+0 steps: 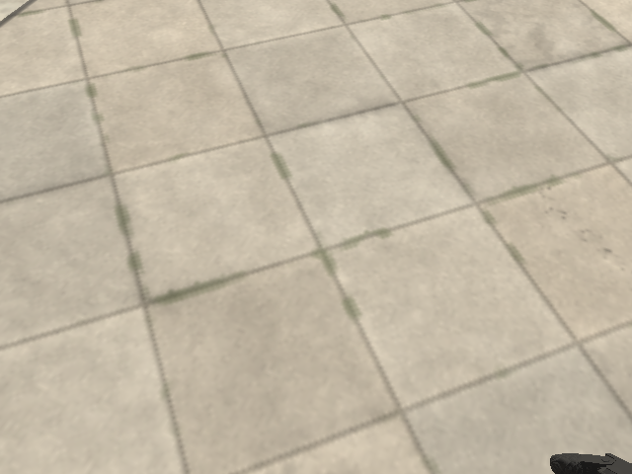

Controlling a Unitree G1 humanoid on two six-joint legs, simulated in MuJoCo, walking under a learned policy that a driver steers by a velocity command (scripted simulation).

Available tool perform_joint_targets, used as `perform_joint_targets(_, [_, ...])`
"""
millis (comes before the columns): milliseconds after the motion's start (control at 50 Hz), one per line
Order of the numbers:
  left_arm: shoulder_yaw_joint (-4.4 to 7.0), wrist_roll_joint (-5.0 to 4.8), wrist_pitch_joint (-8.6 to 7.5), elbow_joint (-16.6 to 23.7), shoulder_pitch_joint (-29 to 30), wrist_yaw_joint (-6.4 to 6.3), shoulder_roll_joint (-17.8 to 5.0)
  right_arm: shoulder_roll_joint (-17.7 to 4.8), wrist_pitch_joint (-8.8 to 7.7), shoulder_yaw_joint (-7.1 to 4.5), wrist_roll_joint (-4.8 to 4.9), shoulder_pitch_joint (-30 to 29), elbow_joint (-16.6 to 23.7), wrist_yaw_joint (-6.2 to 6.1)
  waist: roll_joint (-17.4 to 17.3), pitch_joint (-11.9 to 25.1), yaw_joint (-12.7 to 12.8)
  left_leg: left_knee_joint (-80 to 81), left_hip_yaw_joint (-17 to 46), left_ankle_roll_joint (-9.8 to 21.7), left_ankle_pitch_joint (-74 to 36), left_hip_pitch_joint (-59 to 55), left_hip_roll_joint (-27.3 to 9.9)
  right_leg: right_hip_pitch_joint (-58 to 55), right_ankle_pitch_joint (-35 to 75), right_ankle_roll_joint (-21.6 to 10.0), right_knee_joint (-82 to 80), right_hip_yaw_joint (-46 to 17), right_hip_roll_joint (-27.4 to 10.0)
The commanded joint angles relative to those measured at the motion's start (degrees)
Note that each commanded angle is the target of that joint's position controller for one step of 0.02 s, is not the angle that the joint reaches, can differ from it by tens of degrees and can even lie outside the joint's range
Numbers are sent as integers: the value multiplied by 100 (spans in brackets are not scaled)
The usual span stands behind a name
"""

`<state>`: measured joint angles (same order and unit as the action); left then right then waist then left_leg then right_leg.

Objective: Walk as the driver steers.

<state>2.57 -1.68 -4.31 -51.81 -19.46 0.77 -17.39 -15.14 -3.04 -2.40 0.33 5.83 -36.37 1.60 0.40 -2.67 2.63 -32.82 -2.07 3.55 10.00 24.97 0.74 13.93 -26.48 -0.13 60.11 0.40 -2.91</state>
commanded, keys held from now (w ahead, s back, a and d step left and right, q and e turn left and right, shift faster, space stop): w+e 1.00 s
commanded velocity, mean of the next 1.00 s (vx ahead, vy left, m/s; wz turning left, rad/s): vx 0.50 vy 0.00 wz -0.43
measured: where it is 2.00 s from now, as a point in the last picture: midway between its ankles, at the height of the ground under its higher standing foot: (445, 341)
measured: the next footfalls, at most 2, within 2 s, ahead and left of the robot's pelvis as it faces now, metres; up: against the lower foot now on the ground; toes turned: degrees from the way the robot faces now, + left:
right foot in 0.46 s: +0.40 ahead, -0.17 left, +0.00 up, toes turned -14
left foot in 0.92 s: +0.73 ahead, -0.05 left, +0.00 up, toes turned -32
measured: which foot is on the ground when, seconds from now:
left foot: down 0.00-0.46, up 0.48-0.90, down 0.92-1.00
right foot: up 0.00-0.44, down 0.46-0.92, up 0.94-1.00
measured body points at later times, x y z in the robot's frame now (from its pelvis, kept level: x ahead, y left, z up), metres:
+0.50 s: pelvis +0.28 -0.06 -0.01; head +0.32 -0.07 +0.43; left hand +0.52 +0.15 -0.11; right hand +0.26 -0.35 -0.14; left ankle +0.10 +0.10 -0.67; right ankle +0.37 -0.16 -0.73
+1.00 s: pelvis +0.57 -0.10 +0.00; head +0.59 -0.10 +0.45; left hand +0.77 +0.12 -0.12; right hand +0.61 -0.42 -0.07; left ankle +0.69 -0.04 -0.73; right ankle +0.39 -0.15 -0.66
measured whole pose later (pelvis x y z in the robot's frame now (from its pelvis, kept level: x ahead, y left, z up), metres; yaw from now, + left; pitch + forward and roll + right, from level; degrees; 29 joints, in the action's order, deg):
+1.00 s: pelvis +0.57 -0.10 +0.00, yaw -31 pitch +2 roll +1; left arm 3.9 -1.7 -1.5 -42.0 -20.1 -0.8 -17.6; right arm -15.5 -6.6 -2.8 -0.3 6.1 -39.5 0.8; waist 2.0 -0.3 2.3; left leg -31.5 0.2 0.7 9.7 23.9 1.7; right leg 17.5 -27.6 -1.6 60.2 -9.0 4.1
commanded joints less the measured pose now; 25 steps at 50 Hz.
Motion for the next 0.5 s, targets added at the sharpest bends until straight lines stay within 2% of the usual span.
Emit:
perform_joint_targets(20, [129,-14,-224,662,583,2,-696,-767,-61,-259,-17,1015,-54,-29,-448,727,-579,1728,2236,1130,-280,-2705,-1646,2830,486,-108,941,-329,-440])
perform_joint_targets(40, [155,26,-142,586,441,-2,-666,-594,-110,-214,-61,797,-42,-22,-549,582,-370,1941,1839,1031,-547,-2179,-1484,2436,787,-78,690,-407,-592])
perform_joint_targets(100, [111,15,95,471,222,-25,-360,-639,-273,-256,-88,660,-200,-26,-504,363,-138,2449,1169,1054,-911,-1494,-1448,2101,1270,75,413,-490,-594])
perform_joint_targets(160, [125,38,146,609,646,-49,-320,-722,-340,-294,-154,815,-410,-97,-368,106,-226,2617,576,947,-1159,-1572,-1408,2547,2134,163,-322,-717,-497])
perform_joint_targets(240, [68,69,81,793,1278,74,-182,-848,-337,-308,-114,884,-565,-173,-306,-74,-448,2732,-172,672,-1249,-1701,-1263,2332,3338,92,-1694,-375,-318])
perform_joint_targets(300, [13,71,74,1029,1770,170,-103,-942,-267,-345,-57,1191,-778,-209,-209,-242,-664,2635,-389,609,-1385,-2285,-1450,2491,3352,-36,-2260,-213,-264])
perform_joint_targets(360, [23,73,75,1283,2030,282,-165,-1034,-115,-391,19,1321,-918,-237,-255,-269,-687,2187,-522,501,-2137,-3044,-1661,2714,2628,-242,-2536,5,-158])
perform_joint_targets(400, [99,71,93,1368,1832,333,-315,-1184,-11,-431,36,1211,-899,-295,-462,9,-478,1487,-690,357,-4009,-3278,-1680,2208,1983,-448,-2541,357,148])
perform_joint_targets(420, [186,69,115,1320,1433,332,-462,-1252,47,-448,35,1160,-875,-334,-578,309,-240,830,-775,269,-4964,-3285,-1637,1640,1697,-576,-2496,534,379])
perform_joint_targets(440, [337,53,123,1147,638,296,-708,-1256,103,-435,43,1070,-842,-372,-514,736,215,-263,-935,107,-5257,-2963,-1454,538,1846,-764,-2756,608,634])
perform_joint_targets(460, [537,39,161,947,-323,197,-1147,-1160,82,-375,-8,1124,-753,-413,-111,1291,639,-1852,-951,-133,-4026,-1759,-1222,-1217,2042,-1071,-2922,-191,308])
perform_joint_targets(480, [656,-19,173,947,-445,124,-1750,-317,-83,-111,-206,1687,-471,-301,1416,1785,71,-3993,-676,-574,1218,955,-37,-3298,1328,-2161,-3249,-3339,-1208])
perform_joint_targets(500, [533,21,116,1091,-564,127,-1399,-599,-331,-110,-30,1279,-441,-204,933,2561,385,-4831,672,-523,2389,1760,274,-3906,824,-2499,-4116,-4953,-1637])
